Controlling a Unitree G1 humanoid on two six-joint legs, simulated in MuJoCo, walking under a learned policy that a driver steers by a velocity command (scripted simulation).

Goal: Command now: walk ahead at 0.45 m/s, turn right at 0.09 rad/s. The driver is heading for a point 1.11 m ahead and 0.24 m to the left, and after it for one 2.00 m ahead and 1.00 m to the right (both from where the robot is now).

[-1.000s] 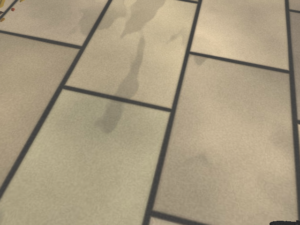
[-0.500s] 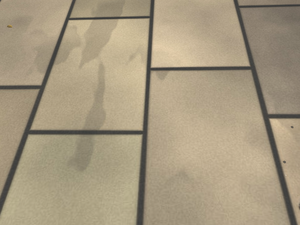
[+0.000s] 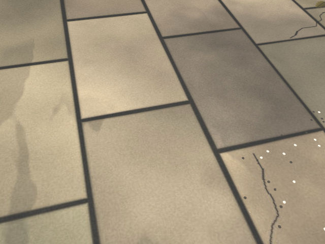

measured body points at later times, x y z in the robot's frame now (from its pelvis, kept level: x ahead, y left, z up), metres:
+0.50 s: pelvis +0.25 -0.04 +0.00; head +0.27 -0.03 +0.45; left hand +0.25 +0.25 -0.11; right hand +0.47 -0.28 -0.10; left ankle +0.32 +0.14 -0.67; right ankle +0.24 -0.15 -0.75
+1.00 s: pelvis +0.49 +0.10 +0.00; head +0.52 +0.13 +0.45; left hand +0.52 +0.41 -0.11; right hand +0.71 -0.11 -0.10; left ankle +0.46 +0.16 -0.74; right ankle +0.67 -0.02 -0.67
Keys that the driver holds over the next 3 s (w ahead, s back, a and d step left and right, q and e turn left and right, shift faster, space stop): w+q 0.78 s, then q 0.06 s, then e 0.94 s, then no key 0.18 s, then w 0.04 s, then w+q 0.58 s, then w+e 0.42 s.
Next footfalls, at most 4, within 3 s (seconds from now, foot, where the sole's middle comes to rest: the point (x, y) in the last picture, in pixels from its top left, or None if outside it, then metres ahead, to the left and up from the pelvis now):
0.22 right None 0.28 -0.15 -0.78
0.72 left None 0.50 0.18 -0.78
1.20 right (137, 192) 0.75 0.07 -0.78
1.62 left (86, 211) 0.66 0.29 -0.78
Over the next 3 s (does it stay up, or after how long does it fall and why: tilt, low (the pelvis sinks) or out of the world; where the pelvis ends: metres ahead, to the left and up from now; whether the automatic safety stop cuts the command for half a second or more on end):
stays up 1.02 0.29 -0.02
